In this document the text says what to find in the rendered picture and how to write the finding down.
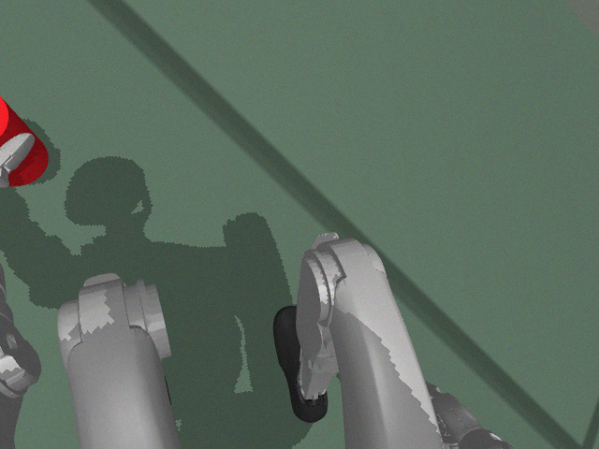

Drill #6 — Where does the left robot arm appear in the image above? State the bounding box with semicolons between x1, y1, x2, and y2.
0;263;41;449

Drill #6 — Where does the can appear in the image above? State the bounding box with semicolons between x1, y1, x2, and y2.
0;96;49;187

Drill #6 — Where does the right robot arm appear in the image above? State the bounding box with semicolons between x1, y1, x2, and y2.
459;428;514;449

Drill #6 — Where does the right robot foot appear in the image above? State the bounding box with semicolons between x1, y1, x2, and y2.
273;306;328;423

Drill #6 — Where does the left robot hand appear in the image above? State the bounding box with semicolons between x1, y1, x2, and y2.
0;133;35;187

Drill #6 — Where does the right robot hand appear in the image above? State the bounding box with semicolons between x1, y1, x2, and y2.
425;382;484;449

